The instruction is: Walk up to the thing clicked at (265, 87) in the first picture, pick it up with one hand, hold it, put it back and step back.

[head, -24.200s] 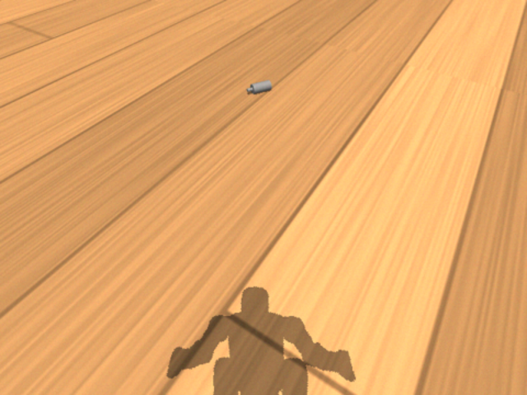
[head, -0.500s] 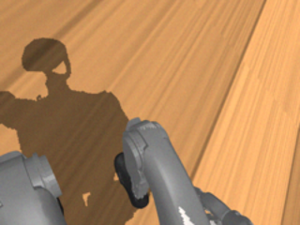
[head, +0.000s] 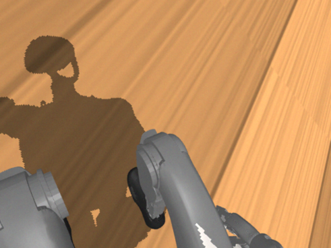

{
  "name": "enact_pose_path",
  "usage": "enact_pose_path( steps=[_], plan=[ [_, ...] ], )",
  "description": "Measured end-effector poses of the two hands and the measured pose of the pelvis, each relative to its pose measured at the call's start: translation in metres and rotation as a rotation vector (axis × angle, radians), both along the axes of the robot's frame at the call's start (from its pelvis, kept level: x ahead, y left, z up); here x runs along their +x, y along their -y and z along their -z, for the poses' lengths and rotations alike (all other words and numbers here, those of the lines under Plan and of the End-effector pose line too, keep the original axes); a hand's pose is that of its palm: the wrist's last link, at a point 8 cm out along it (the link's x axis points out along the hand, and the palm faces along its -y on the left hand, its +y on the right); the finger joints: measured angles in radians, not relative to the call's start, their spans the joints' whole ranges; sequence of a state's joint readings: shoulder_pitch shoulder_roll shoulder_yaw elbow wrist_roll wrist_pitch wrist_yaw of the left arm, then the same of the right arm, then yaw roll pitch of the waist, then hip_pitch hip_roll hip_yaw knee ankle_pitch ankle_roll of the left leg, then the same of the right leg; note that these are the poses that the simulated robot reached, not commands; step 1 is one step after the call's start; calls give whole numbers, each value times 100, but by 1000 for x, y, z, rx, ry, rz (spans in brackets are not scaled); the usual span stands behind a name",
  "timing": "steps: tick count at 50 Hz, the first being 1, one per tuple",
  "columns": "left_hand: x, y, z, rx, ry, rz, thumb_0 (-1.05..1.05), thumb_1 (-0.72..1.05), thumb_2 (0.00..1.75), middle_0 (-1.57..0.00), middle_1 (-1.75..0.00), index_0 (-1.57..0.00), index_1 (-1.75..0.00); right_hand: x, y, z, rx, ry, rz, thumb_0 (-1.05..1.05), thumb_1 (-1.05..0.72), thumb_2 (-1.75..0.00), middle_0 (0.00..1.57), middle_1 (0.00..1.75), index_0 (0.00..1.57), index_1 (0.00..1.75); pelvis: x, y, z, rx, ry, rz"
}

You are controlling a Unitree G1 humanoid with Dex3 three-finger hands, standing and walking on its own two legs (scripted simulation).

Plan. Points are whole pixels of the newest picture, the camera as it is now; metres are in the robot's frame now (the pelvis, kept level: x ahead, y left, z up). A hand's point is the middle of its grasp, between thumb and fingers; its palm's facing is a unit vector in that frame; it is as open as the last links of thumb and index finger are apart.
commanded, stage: close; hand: left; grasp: from above
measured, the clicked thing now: out of the picture +0.42 +0.37 -0.28
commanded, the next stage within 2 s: settle in 0.12 s
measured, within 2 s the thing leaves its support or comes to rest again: leaves its support in 0.46 s
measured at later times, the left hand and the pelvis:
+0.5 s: hand out of the picture +0.43 +0.34 -0.25, palm faces -0.39 -0.14 -0.91, open 9.7 cm; pelvis +0.00 +0.00 +0.00, yaw +0 degrees
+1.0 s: hand out of the picture +0.41 +0.34 -0.15, palm faces -0.45 -0.12 -0.88, open 9.7 cm; pelvis -0.01 -0.01 +0.02, yaw +5 degrees
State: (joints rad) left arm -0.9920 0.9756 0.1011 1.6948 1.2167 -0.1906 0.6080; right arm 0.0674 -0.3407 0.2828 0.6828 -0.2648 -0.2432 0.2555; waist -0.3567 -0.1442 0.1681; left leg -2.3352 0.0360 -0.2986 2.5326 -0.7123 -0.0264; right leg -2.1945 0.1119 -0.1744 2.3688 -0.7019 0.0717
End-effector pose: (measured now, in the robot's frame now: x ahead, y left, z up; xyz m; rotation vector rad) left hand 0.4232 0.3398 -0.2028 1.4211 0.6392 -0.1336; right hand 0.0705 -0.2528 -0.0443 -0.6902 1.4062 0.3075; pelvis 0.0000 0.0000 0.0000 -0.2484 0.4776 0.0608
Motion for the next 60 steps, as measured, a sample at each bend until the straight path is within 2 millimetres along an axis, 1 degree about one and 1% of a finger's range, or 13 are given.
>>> enact_pose_path(
  steps=[14,20,23,28,31,37,41,44,50,55,60],
  plan=[
    [-8,3,-1,-12,2,63,-1,10,40,-69,-54,-70,-49,0,-8,8,9,13,-21,0,-90,-89,20,30,20,30,-5,1,4,3,29,1],
    [-3,5,-2,-9,27,61,-1,7,41,-71,-53,-72,-49,-4,-7,6,0,14,-12,0,-91,-89,20,30,20,30,-6,0,4,1,25,2],
    [2,3,-7,0,55,57,-1,6,42,-73,-52,-74,-48,-5,-6,4,-3,11,0,0,-91,-89,20,30,20,30,-4,0,4,0,14,1],
    [12,-1,-26,17,112,42,-1,5,41,-74,-50,-75,-46,-1,-4,4,10,21,26,0,-91,-90,20,30,20,30,0,0,2,0,-10,-1],
    [14,-6,-44,33,129,28,-1,5,40,-75,-49,-76,-45,5,-3,7,27,42,52,0,-91,-90,20,30,20,30,2,0,1,4,-32,-5],
    [6,-14,-77,67,67,8,-1,6,37,-76,-47,-77,-43,25,0,18,79,97,94,0,-91,-90,20,30,20,30,3,1,-5,24,-63,-21],
    [-2,-13,-91,63,10,14,-1,6,37,-77,-46,-78,-42,36,1,24,106,122,108,0,-91,-90,20,30,20,30,0,3,-10,42,-67,-33],
    [-6,-10,-99,45,-8,29,-1,5,37,-77,-47,-78,-42,39,2,26,109,125,113,0,-91,-90,20,30,20,30,-2,6,-13,54,-65,-41],
    [-5,-4,-111,20,16,69,-1,5,40,-76,-49,-77,-45,37,10,23,65,122,133,0,-92,-90,20,30,20,30,-5,10,-16,66,-60,-50],
    [-1,-6,-123,33,51,82,-1,4,43,-75,-51,-75,-47,28,16,19,17,115,169,0,-91,-90,20,30,20,30,-7,10,-18,69,-63,-55],
    [0,-9,-134,55,52,75,-1,4,45,-74,-54,-74,-50,17,17,14,-9,103,209,0,-91,-90,20,30,20,30,-8,9,-23,68,-76,-59]
  ],
)
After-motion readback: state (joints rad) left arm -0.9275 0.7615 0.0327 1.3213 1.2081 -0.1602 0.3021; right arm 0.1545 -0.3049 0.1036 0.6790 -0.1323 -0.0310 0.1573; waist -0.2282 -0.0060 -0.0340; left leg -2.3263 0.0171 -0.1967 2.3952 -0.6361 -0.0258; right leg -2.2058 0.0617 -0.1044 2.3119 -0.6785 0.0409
